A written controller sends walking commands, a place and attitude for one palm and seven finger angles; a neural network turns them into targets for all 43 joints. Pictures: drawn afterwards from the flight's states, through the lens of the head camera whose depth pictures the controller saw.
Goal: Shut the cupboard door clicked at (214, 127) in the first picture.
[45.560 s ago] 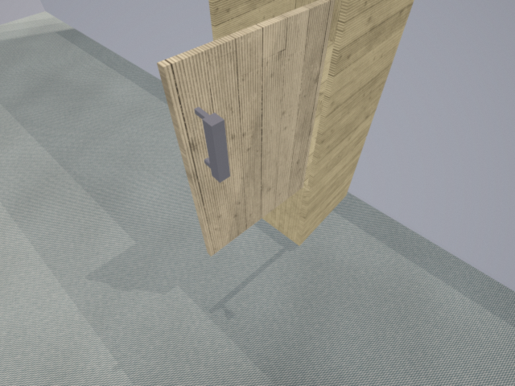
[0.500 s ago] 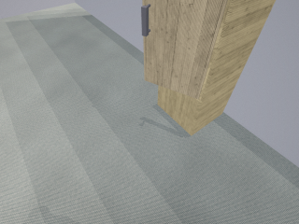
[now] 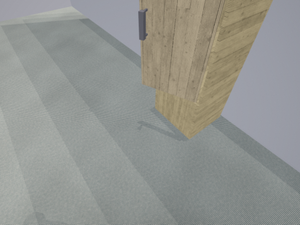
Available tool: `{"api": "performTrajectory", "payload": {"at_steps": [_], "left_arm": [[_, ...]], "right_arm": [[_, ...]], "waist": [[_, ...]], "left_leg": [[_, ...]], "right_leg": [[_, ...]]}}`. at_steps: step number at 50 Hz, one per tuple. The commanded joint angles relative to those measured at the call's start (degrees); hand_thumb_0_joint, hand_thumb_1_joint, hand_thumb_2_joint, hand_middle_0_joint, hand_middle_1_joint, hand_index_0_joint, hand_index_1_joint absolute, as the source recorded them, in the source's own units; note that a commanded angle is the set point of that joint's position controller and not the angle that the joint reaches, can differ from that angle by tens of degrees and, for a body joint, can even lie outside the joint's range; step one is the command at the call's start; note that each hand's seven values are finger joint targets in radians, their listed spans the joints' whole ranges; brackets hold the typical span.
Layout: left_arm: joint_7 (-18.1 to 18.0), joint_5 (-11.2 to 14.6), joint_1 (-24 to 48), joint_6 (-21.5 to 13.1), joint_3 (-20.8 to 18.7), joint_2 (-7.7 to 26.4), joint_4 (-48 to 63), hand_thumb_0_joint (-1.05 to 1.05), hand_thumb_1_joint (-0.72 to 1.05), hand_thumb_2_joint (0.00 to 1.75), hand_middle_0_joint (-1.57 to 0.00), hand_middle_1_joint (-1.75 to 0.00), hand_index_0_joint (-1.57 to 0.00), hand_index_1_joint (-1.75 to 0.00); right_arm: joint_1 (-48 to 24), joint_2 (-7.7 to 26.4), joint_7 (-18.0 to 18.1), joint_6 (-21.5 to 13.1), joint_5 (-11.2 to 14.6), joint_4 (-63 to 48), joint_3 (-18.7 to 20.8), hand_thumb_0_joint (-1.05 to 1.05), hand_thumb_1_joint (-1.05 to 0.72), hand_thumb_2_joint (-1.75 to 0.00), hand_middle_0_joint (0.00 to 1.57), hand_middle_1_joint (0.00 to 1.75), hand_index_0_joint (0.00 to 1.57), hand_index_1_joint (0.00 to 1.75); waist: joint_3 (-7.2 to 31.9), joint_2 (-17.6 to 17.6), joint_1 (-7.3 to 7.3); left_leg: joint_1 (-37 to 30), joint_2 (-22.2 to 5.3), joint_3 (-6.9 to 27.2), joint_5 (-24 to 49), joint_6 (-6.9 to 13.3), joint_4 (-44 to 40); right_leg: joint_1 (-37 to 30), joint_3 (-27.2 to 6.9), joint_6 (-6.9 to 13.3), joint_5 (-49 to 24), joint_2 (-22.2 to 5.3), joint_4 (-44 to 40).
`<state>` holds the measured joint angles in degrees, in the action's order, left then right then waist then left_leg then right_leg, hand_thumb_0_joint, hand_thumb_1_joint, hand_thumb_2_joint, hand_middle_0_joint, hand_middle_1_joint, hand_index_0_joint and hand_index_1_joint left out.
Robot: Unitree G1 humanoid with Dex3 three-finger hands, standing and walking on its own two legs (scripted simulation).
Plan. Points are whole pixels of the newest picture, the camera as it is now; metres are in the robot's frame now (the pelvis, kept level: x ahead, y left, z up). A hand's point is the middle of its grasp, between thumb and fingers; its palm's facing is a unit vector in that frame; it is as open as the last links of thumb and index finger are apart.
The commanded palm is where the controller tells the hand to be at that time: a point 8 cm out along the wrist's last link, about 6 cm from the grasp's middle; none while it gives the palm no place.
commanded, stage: look to check the result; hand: left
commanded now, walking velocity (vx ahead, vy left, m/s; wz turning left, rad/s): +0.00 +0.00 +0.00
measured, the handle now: (144, 24) +1.02 +0.08 +0.08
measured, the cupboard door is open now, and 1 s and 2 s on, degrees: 24 24 24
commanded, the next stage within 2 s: walk to a spot facing it in 0.56 s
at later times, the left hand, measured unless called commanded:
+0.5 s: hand out of the picture +0.07 +0.22 -0.16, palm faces +0.01 -0.95 -0.32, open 7.4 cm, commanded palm none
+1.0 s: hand out of the picture +0.07 +0.21 -0.18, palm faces +0.15 -0.95 -0.26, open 7.4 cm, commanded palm none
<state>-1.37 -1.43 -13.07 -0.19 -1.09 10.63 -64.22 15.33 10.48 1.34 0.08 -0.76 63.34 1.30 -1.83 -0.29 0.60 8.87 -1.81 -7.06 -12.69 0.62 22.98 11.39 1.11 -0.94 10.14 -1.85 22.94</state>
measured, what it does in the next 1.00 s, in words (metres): stands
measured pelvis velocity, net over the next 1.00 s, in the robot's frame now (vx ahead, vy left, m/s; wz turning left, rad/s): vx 0.02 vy -0.01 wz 0.16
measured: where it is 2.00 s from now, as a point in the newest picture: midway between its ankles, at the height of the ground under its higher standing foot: outside the picture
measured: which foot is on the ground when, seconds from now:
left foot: down 0.00-1.00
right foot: down 0.00-1.00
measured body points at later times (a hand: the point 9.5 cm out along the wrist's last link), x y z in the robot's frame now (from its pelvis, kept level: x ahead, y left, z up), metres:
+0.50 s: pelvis +0.02 -0.01 +0.00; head +0.03 -0.02 +0.45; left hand +0.07 +0.27 -0.13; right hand +0.08 -0.29 -0.14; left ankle +0.00 +0.11 -0.74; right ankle +0.02 -0.13 -0.74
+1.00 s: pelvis +0.02 -0.01 -0.01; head +0.05 +0.00 +0.44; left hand +0.06 +0.26 -0.16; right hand +0.11 -0.26 -0.16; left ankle +0.00 +0.10 -0.73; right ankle +0.03 -0.13 -0.74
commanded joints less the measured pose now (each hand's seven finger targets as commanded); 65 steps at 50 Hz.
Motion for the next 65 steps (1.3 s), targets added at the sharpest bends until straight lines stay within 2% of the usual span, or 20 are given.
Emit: {"api": "performTrajectory", "payload": {"at_steps": [1,22,35,39,40,43,44,46,47,49,50,51,52,53,54,55,57,60,62,65], "left_arm": [[-0.26,0.33,-1.42,-1.07,-1.47,9.23,1.81,0.0,0.9,0.9,-0.2,-0.3,-0.2,-0.3],[0.34,0.52,4.78,-1.93,-1.83,16.5,2.07,0.0,0.9,0.9,-0.2,-0.3,-0.2,-0.3],[0.38,0.66,7.33,-2.02,-1.79,18.29,2.71,0.0,0.9,0.9,-0.2,-0.3,-0.2,-0.3],[-0.39,0.87,3.49,-0.49,-1.21,12.75,2.86,0.0,0.9,0.9,-0.2,-0.3,-0.2,-0.3],[-0.5,0.83,2.6,-0.23,-1.4,13.06,3.11,0.0,0.9,0.9,-0.2,-0.3,-0.2,-0.3],[-0.83,0.66,0.27,0.17,-2.8,14.6,4.49,0.0,0.9,0.9,-0.2,-0.3,-0.2,-0.3],[-0.93,0.58,-0.55,0.29,-3.29,15.15,5.06,0.0,0.9,0.9,-0.2,-0.3,-0.2,-0.3],[-1.15,0.14,-1.41,0.53,-3.89,15.39,6.51,0.0,0.9,0.9,-0.2,-0.3,-0.2,-0.3],[-1.36,-0.34,-0.5,0.62,-4.2,15.18,7.42,0.0,0.9,0.9,-0.2,-0.3,-0.2,-0.3],[-1.11,-0.47,3.29,0.69,-4.52,14.79,9.68,0.0,0.9,0.9,-0.2,-0.3,-0.2,-0.3],[-0.93,-0.16,4.06,0.85,-4.57,14.44,10.48,0.0,0.9,0.9,-0.2,-0.3,-0.2,-0.3],[-0.73,0.29,3.81,1.17,-4.44,13.23,11.08,0.0,0.9,0.9,-0.2,-0.3,-0.2,-0.3],[-0.41,0.61,1.64,1.71,-4.17,9.8,11.96,0.0,0.9,0.9,-0.2,-0.3,-0.2,-0.3],[-0.51,0.57,4.06,2.14,-3.62,8.42,14.24,0.0,0.9,0.9,-0.2,-0.3,-0.2,-0.3],[-0.57,0.1,5.59,2.67,-4.07,8.72,14.89,0.0,0.9,0.9,-0.2,-0.3,-0.2,-0.3],[-0.35,-0.05,6.0,2.69,-4.4,8.33,14.69,0.0,0.9,0.9,-0.2,-0.3,-0.2,-0.3],[0.25,0.01,4.62,2.09,-4.52,8.17,14.16,0.0,0.9,0.9,-0.2,-0.3,-0.2,-0.3],[0.25,0.43,3.25,1.36,-3.96,6.47,14.21,0.0,0.9,0.9,-0.2,-0.3,-0.2,-0.3],[0.02,0.61,3.49,1.25,-3.74,6.2,14.86,0.0,0.9,0.9,-0.2,-0.3,-0.2,-0.3],[0.04,0.77,-0.22,1.21,-3.73,5.71,14.55,0.0,0.9,0.9,-0.2,-0.3,-0.2,-0.3]], "right_arm": [[1.29,8.87,0.22,-0.82,-0.04,-1.87,1.27,0.0,-0.9,-0.9,0.2,0.3,0.2,0.3],[-6.61,16.45,-0.26,-1.09,0.05,-2.35,1.36,0.0,-0.9,-0.9,0.2,0.3,0.2,0.3],[-9.03,18.26,-0.38,-1.07,-0.08,-2.74,1.12,0.0,-0.9,-0.9,0.2,0.3,0.2,0.3],[-6.07,11.36,-0.56,0.32,-0.08,-2.85,-0.16,0.0,-0.9,-0.9,0.2,0.3,0.2,0.3],[-5.69,11.22,-0.56,0.61,-0.08,-3.27,-0.01,0.0,-0.9,-0.9,0.2,0.3,0.2,0.3],[-5.17,10.89,-0.54,1.27,0.07,-4.93,0.82,0.0,-0.9,-0.9,0.2,0.3,0.2,0.3],[-5.22,10.28,-0.57,1.51,0.14,-5.65,1.07,0.0,-0.9,-0.9,0.2,0.3,0.2,0.3],[-6.13,9.12,-0.58,2.24,0.02,-7.47,1.74,0.0,-0.9,-0.9,0.2,0.3,0.2,0.3],[-5.92,9.12,-0.74,2.41,0.1,-8.48,2.05,0.0,-0.9,-0.9,0.2,0.3,0.2,0.3],[-2.84,7.53,-1.36,2.43,0.41,-8.86,2.24,0.0,-0.9,-0.9,0.2,0.3,0.2,0.3],[-0.72,7.12,-1.56,2.4,0.28,-8.51,2.28,0.0,-0.9,-0.9,0.2,0.3,0.2,0.3],[1.85,7.96,-1.73,2.04,-0.08,-8.1,2.39,0.0,-0.9,-0.9,0.2,0.3,0.2,0.3],[3.53,12.73,-1.64,1.58,-0.73,-8.43,3.31,0.0,-0.9,-0.9,0.2,0.3,0.2,0.3],[5.52,16.75,-1.04,1.81,-1.45,-8.6,4.55,0.0,-0.9,-0.9,0.2,0.3,0.2,0.3],[5.57,16.15,-0.73,1.8,-1.46,-8.52,4.66,0.0,-0.9,-0.9,0.2,0.3,0.2,0.3],[2.72,15.33,-0.36,1.59,-1.44,-9.42,4.43,0.0,-0.9,-0.9,0.2,0.3,0.2,0.3],[-0.23,12.6,0.03,1.07,-1.19,-10.52,3.72,0.0,-0.9,-0.9,0.2,0.3,0.2,0.3],[1.62,12.6,0.36,0.79,-1.13,-10.16,4.16,0.0,-0.9,-0.9,0.2,0.3,0.2,0.3],[2.35,12.64,0.36,1.07,-1.1,-10.06,4.44,0.0,-0.9,-0.9,0.2,0.3,0.2,0.3],[-0.51,12.43,-0.06,1.84,-1.29,-11.31,4.57,0.0,-0.9,-0.9,0.2,0.3,0.2,0.3]], "waist": [[-0.83,0.05,-0.01],[2.92,0.7,0.09],[3.43,-0.1,0.04],[4.24,-0.14,-0.37],[4.66,0.59,-0.61],[5.28,4.05,-1.32],[4.77,6.43,-1.71],[1.85,11.04,-2.4],[0.91,11.33,-2.14],[-0.13,9.16,0.77],[0.34,8.18,1.95],[1.33,3.08,2.88],[2.02,-13.69,2.83],[0.99,-18.22,4.51],[0.65,-12.24,4.08],[-1.01,-12.72,2.57],[-0.41,-9.08,0.94],[5.57,-6.11,1.52],[6.48,-6.51,1.98],[5.69,-9.3,0.46]], "left_leg": [[0.52,-5.57,6.52,1.67,1.12,-6.64],[-3.85,-6.39,6.94,7.33,0.62,-7.52],[-4.33,-6.57,7.26,11.7,0.04,-7.74],[-1.57,-5.66,7.11,16.7,-0.99,-3.5],[-0.71,-5.2,7.14,17.61,-1.07,-1.89],[4.07,-2.79,6.01,15.52,-1.73,5.51],[6.74,-1.39,5.39,10.21,-2.08,9.75],[12.32,-0.13,4.77,-13.96,-2.25,21.79],[13.25,-0.92,5.8,-17.87,-1.97,25.67],[10.44,-2.75,6.56,-15.51,-2.11,19.11],[6.35,-2.21,4.9,-7.9,-2.26,13.05],[0.34,-2.47,5.47,3.5,-1.71,4.88],[-2.27,-11.95,21.8,16.34,2.23,-2.11],[1.62,-20.16,33.68,15.08,9.24,-8.58],[5.52,-18.68,33.74,2.13,10.09,-9.99],[7.28,-16.4,32.63,-2.4,9.07,-10.1],[6.31,-12.9,28.13,2.29,8.21,-8.16],[-2.4,-11.42,25.99,16.14,9.23,-3.85],[-2.94,-11.16,27.35,18.66,9.61,-2.96],[4.18,-8.55,28.51,2.86,7.99,-4.57]], "right_leg": [[0.16,-4.36,2.87,-3.27,-3.81,-4.52],[-3.76,-4.66,3.2,-9.57,-5.16,-6.78],[-6.38,-3.45,2.98,-14.4,-5.83,-6.48],[-7.35,-0.74,1.74,-17.4,-7.1,-1.56],[-7.71,-0.4,1.86,-18.68,-7.58,-0.32],[-9.96,-1.92,4.76,-23.44,-11.76,0.88],[-10.78,-3.17,6.67,-25.34,-14.08,0.28],[-8.8,-5.6,11.77,-26.82,-19.78,-2.15],[-6.94,-5.29,13.05,-26.39,-21.51,-2.15],[-3.59,-0.3,10.58,-24.86,-20.28,1.9],[-0.56,2.18,8.03,-19.82,-18.49,4.63],[4.08,5.51,4.39,-11.76,-15.5,9.88],[11.91,9.35,-0.95,8.83,-6.76,21.14],[15.56,4.8,-1.86,26.91,-2.03,32.21],[15.77,-0.2,-0.69,23.62,-2.48,38.17],[18.39,-1.76,-0.85,19.3,-2.86,40.48],[18.47,-2.53,-1.37,14.05,-2.79,39.17],[18.0,-1.68,-2.11,14.99,-0.9,32.37],[15.91,-1.66,-2.05,15.8,0.16,27.83],[6.91,-0.27,-1.45,14.15,1.93,16.9]]}}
